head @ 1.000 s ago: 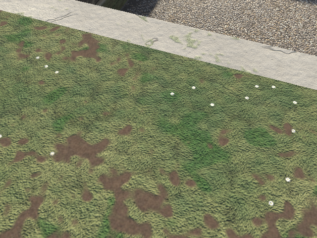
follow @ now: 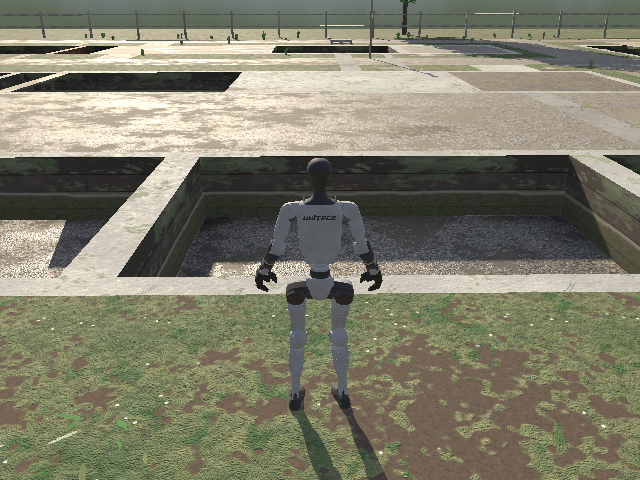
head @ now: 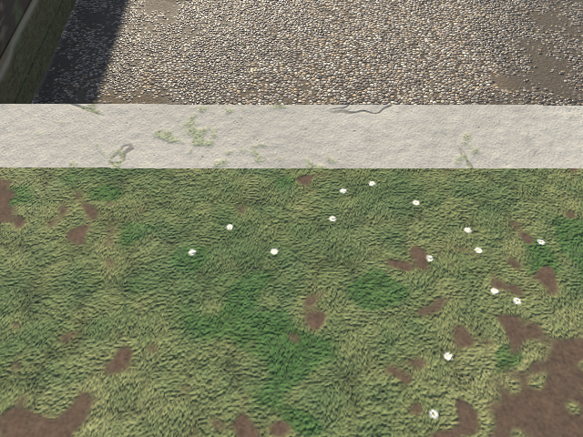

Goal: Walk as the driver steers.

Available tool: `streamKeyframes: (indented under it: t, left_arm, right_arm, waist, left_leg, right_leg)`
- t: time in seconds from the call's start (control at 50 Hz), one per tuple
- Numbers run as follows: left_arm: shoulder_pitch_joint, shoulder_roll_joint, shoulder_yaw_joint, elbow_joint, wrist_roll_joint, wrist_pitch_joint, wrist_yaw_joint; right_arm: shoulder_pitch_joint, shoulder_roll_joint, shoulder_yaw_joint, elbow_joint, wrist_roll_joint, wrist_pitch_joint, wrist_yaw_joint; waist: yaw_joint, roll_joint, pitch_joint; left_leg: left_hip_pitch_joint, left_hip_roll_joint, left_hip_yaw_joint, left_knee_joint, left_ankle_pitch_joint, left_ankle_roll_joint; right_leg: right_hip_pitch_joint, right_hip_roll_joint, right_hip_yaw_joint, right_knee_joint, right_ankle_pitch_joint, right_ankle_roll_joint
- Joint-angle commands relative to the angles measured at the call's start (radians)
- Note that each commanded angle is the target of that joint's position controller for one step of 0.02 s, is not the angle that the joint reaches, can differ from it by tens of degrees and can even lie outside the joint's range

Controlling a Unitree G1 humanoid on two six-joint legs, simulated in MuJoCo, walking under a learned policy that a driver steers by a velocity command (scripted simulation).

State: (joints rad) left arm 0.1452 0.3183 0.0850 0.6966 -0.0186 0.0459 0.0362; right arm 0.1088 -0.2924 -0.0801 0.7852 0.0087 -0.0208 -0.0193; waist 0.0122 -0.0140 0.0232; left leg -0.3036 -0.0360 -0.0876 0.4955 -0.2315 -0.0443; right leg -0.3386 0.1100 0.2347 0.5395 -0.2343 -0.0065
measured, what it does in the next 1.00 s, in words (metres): walks ahead: right foot, then left foot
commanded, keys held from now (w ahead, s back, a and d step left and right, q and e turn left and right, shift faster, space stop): e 0.04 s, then no key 0.38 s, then w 0.36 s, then no key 0.22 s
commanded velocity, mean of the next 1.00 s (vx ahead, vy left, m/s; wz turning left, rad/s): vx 0.14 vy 0.00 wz -0.16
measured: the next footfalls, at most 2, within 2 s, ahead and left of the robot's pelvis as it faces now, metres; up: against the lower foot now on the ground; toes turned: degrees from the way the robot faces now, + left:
right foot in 0.38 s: +0.01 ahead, -0.14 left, +0.00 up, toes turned -4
left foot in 0.76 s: +0.14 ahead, +0.11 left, +0.00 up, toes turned -5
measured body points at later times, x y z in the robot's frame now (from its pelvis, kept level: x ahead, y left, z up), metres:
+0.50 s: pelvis +0.00 -0.02 +0.00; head +0.01 -0.03 +0.45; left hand +0.17 +0.22 -0.10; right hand +0.07 -0.30 -0.12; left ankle +0.01 +0.12 -0.73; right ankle -0.03 -0.13 -0.73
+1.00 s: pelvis +0.13 +0.03 +0.02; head +0.16 +0.05 +0.46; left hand +0.31 +0.27 -0.10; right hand +0.14 -0.25 -0.10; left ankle +0.10 +0.11 -0.73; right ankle +0.17 -0.14 -0.67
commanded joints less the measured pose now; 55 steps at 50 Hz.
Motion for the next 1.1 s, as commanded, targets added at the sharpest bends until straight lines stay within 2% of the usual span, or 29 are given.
streamKeyframes:
  t: [0.02, 0.04, 0.06, 0.1, 0.14, 0.26, 0.3, 0.34, 0.36, 0.38, 0.4, 0.42, 0.44, 0.46, 0.5, 0.54, 0.6, 0.64, 0.7, 0.74, 0.76, 0.78, 0.8, 0.82, 0.86, 0.9, 0.94, 1.0, 1.1]
  left_arm:
    - [0.051, 0.052, 0.009, -0.087, 0.006, -0.013, 0.003]
    - [0.046, 0.133, 0.032, -0.095, 0.015, -0.027, -0.002]
    - [0.054, 0.189, 0.052, -0.075, 0.009, -0.027, -0.004]
    - [0.072, 0.156, 0.052, -0.038, 0.009, -0.008, 0.004]
    - [0.058, 0.105, 0.036, -0.048, 0.005, -0.002, 0.000]
    - [-0.018, 0.033, -0.007, -0.090, 0.012, -0.012, -0.010]
    - [-0.002, 0.054, -0.003, -0.080, 0.007, -0.012, -0.013]
    - [0.061, 0.049, -0.001, -0.047, 0.010, -0.014, -0.018]
    - [0.068, 0.067, 0.001, -0.044, 0.017, -0.014, -0.018]
    - [0.085, 0.118, 0.008, -0.053, 0.023, -0.012, -0.010]
    - [0.041, 0.159, 0.011, -0.061, 0.033, -0.007, -0.005]
    - [0.010, 0.076, -0.009, -0.063, 0.039, -0.017, -0.019]
    - [0.006, 0.039, -0.019, -0.052, 0.041, -0.027, -0.028]
    - [0.034, 0.068, -0.010, -0.040, 0.040, -0.032, -0.029]
    - [0.112, 0.144, 0.009, -0.019, 0.024, -0.041, -0.026]
    - [0.178, 0.141, 0.009, -0.001, 0.021, -0.062, -0.016]
    - [0.156, 0.111, 0.004, -0.009, 0.003, -0.084, -0.010]
    - [0.117, 0.123, 0.009, -0.020, 0.001, -0.085, -0.018]
    - [0.095, 0.133, 0.013, -0.021, -0.010, -0.079, -0.033]
    - [0.104, 0.087, -0.003, -0.016, -0.001, -0.081, -0.039]
    - [0.088, 0.025, -0.022, -0.025, 0.010, -0.088, -0.041]
    - [0.099, -0.023, -0.037, -0.085, 0.012, -0.109, -0.037]
    - [0.089, 0.057, -0.014, -0.086, -0.013, -0.123, -0.027]
    - [0.081, 0.103, 0.000, -0.078, -0.024, -0.127, -0.026]
    - [0.093, 0.089, 0.003, -0.047, 0.003, -0.118, -0.024]
    - [0.117, 0.067, 0.004, -0.031, 0.020, -0.107, -0.030]
    - [0.117, 0.031, -0.005, -0.030, 0.019, -0.097, -0.030]
    - [0.035, -0.015, -0.024, -0.052, 0.018, -0.090, -0.029]
    - [-0.050, 0.017, -0.017, -0.072, 0.014, -0.091, -0.038]
  right_arm:
    - [0.050, -0.239, -0.059, -0.054, -0.031, -0.006, -0.008]
    - [0.058, -0.208, -0.051, -0.064, -0.061, -0.008, -0.003]
    - [0.018, -0.155, -0.035, -0.084, -0.054, -0.012, -0.004]
    - [-0.036, -0.106, -0.020, -0.093, -0.021, -0.009, -0.007]
    - [-0.011, -0.105, -0.012, -0.082, -0.014, -0.002, -0.013]
    - [0.038, -0.138, -0.015, -0.061, -0.013, 0.012, -0.016]
    - [0.058, -0.156, -0.017, -0.050, -0.005, 0.017, -0.008]
    - [0.051, -0.144, -0.008, -0.040, 0.011, 0.019, -0.003]
    - [0.093, -0.125, -0.001, -0.022, 0.014, 0.013, -0.001]
    - [0.116, -0.092, 0.013, -0.023, -0.012, 0.001, 0.007]
    - [0.157, -0.039, 0.028, -0.026, -0.038, -0.015, 0.017]
    - [0.092, -0.054, 0.030, -0.031, -0.040, -0.015, 0.011]
    - [0.061, -0.072, 0.027, -0.027, -0.035, -0.011, 0.010]
    - [0.041, -0.077, 0.024, -0.021, -0.025, -0.007, 0.006]
    - [0.010, -0.098, 0.014, -0.038, -0.003, -0.004, 0.003]
    - [-0.035, -0.110, 0.005, -0.064, 0.018, -0.025, 0.013]
    - [-0.017, -0.095, 0.004, -0.056, 0.024, -0.059, 0.038]
    - [-0.018, -0.063, 0.018, -0.045, 0.015, -0.071, 0.055]
    - [0.074, -0.071, 0.017, -0.005, 0.013, -0.071, 0.067]
    - [0.213, -0.097, 0.002, 0.045, 0.017, -0.062, 0.056]
    - [0.307, -0.148, -0.011, 0.057, 0.015, -0.064, 0.044]
    - [0.382, -0.298, -0.041, 0.055, 0.006, -0.065, 0.042]
    - [0.336, -0.253, -0.027, 0.040, -0.012, -0.073, 0.047]
    - [0.256, -0.194, -0.008, 0.020, -0.013, -0.079, 0.046]
    - [0.167, -0.135, 0.012, -0.003, -0.015, -0.078, 0.044]
    - [0.153, -0.126, 0.018, -0.004, -0.016, -0.072, 0.037]
    - [0.160, -0.123, 0.019, 0.008, -0.018, -0.065, 0.026]
    - [0.155, -0.128, 0.021, 0.022, -0.015, -0.046, 0.008]
    - [0.181, -0.146, 0.015, 0.054, -0.004, -0.024, 0.009]
  waist:
    - [0.039, 0.226, -0.127]
    - [0.012, 0.278, -0.125]
    - [0.019, 0.185, -0.101]
    - [0.027, 0.129, -0.063]
    - [0.009, 0.143, -0.049]
    - [-0.041, 0.212, -0.093]
    - [-0.048, 0.220, -0.092]
    - [-0.009, 0.191, -0.079]
    - [-0.010, 0.161, -0.076]
    - [-0.029, 0.050, -0.123]
    - [-0.089, -0.145, -0.128]
    - [-0.050, -0.148, -0.123]
    - [-0.040, -0.121, -0.109]
    - [-0.012, -0.138, -0.084]
    - [0.030, -0.211, 0.039]
    - [0.060, -0.236, 0.107]
    - [0.035, -0.139, 0.076]
    - [0.025, -0.115, 0.042]
    - [-0.031, -0.104, -0.004]
    - [-0.092, -0.070, -0.031]
    - [-0.133, 0.042, -0.046]
    - [-0.129, 0.325, -0.101]
    - [-0.119, 0.254, -0.062]
    - [-0.084, 0.183, 0.027]
    - [-0.045, 0.118, 0.042]
    - [-0.023, 0.123, -0.002]
    - [-0.012, 0.103, -0.033]
    - [-0.027, 0.102, -0.039]
    - [-0.057, 0.111, -0.035]
  left_leg:
    - [0.268, 0.358, -0.339, -0.174, 0.388, 0.191]
    - [0.198, 0.477, -0.473, -0.199, 0.434, 0.321]
    - [0.163, 0.429, -0.385, -0.191, 0.387, 0.320]
    - [0.142, 0.301, -0.213, -0.172, 0.292, 0.240]
    - [0.132, 0.261, -0.135, -0.175, 0.346, 0.248]
    - [0.189, 0.262, -0.073, -0.153, 0.381, 0.264]
    - [0.178, 0.269, -0.086, -0.136, 0.392, 0.266]
    - [0.135, 0.251, -0.071, -0.094, 0.369, 0.233]
    - [0.089, 0.232, -0.063, -0.080, 0.313, 0.182]
    - [0.011, 0.184, -0.016, -0.006, 0.184, 0.108]
    - [-0.044, 0.091, 0.081, 0.025, -0.056, 0.037]
    - [0.047, 0.099, 0.071, -0.010, -0.076, 0.005]
    - [0.073, 0.082, 0.095, -0.008, -0.032, -0.006]
    - [0.045, 0.048, 0.138, 0.048, -0.079, -0.008]
    - [-0.124, 0.022, 0.158, 0.177, -0.199, 0.015]
    - [-0.294, 0.068, 0.084, 0.355, -0.310, 0.061]
    - [-0.372, 0.120, 0.057, 0.350, -0.265, 0.104]
    - [-0.232, 0.098, 0.101, 0.224, -0.185, 0.102]
    - [0.065, 0.038, 0.166, 0.054, 0.031, 0.081]
    - [0.273, 0.023, 0.158, 0.020, 0.032, 0.082]
    - [0.377, 0.149, -0.021, -0.067, -0.058, 0.126]
    - [0.485, 0.403, -0.469, -0.238, -0.266, 0.282]
    - [0.420, 0.455, -0.655, -0.326, -0.392, 0.357]
    - [0.358, 0.428, -0.542, -0.309, -0.314, 0.327]
    - [0.288, 0.330, -0.302, -0.279, 0.077, 0.263]
    - [0.244, 0.270, -0.137, -0.263, 0.455, 0.234]
    - [0.238, 0.239, -0.038, -0.246, 0.677, 0.239]
    - [0.215, 0.206, 0.047, -0.236, 0.736, 0.221]
    - [0.247, 0.241, 0.019, -0.191, 0.693, 0.228]
  right_leg:
    - [-0.193, 0.037, -0.021, 0.243, -0.333, -0.023]
    - [-0.260, -0.001, -0.057, 0.478, -0.445, 0.018]
    - [-0.252, -0.039, -0.045, 0.594, -0.375, 0.033]
    - [-0.257, -0.047, -0.066, 0.672, -0.260, 0.063]
    - [-0.244, -0.036, -0.092, 0.680, -0.208, 0.084]
    - [-0.062, -0.108, -0.194, 0.250, -0.216, 0.095]
    - [0.014, -0.098, -0.232, 0.121, -0.170, 0.086]
    - [0.143, -0.083, -0.259, -0.139, 0.025, 0.048]
    - [0.229, -0.101, -0.222, -0.227, 0.128, 0.018]
    - [0.353, -0.218, -0.089, -0.197, 0.336, -0.019]
    - [0.334, -0.332, 0.004, -0.142, 0.458, -0.103]
    - [0.198, -0.338, 0.017, -0.167, 0.294, -0.153]
    - [0.186, -0.271, -0.020, -0.185, 0.051, -0.124]
    - [0.171, -0.242, -0.019, -0.211, -0.153, -0.111]
    - [0.147, -0.319, 0.128, -0.318, -0.462, -0.167]
    - [0.193, -0.409, 0.261, -0.374, -0.454, -0.229]
    - [0.295, -0.406, 0.217, -0.372, -0.323, -0.224]
    - [0.240, -0.347, 0.100, -0.361, -0.187, -0.200]
    - [0.088, -0.300, -0.004, -0.307, -0.127, -0.180]
    - [-0.035, -0.260, -0.044, -0.193, -0.162, -0.137]
    - [-0.134, -0.184, -0.131, 0.043, -0.151, -0.076]
    - [-0.349, -0.068, -0.241, 0.411, -0.306, -0.006]
    - [-0.445, -0.087, -0.144, 0.582, -0.364, -0.002]
    - [-0.485, -0.141, -0.128, 0.629, -0.278, -0.019]
    - [-0.427, -0.188, -0.159, 0.586, -0.137, -0.015]
    - [-0.308, -0.194, -0.189, 0.535, -0.065, 0.008]
    - [-0.260, -0.180, -0.215, 0.458, -0.014, 0.032]
    - [-0.182, -0.170, -0.234, 0.238, 0.101, 0.047]
    - [-0.105, -0.142, -0.234, 0.060, 0.159, 0.024]
Keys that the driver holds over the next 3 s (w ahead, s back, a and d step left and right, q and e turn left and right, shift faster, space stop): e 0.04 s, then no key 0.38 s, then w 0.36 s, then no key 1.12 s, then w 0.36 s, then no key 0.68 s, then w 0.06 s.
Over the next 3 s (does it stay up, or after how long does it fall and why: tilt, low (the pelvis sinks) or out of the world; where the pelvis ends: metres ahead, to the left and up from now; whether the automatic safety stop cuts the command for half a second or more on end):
stays up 0.50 -0.06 0.00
